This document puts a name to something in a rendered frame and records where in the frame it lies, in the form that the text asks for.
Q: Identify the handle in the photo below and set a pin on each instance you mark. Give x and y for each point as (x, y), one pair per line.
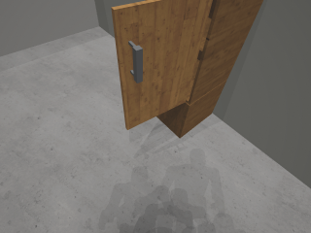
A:
(137, 55)

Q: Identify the cupboard door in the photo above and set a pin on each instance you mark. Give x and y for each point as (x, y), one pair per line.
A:
(170, 32)

